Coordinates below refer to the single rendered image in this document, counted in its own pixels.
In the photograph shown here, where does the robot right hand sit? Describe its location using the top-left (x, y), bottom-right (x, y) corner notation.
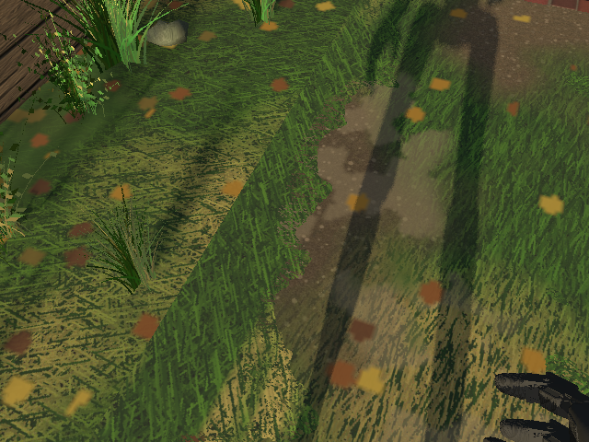
top-left (483, 372), bottom-right (589, 442)

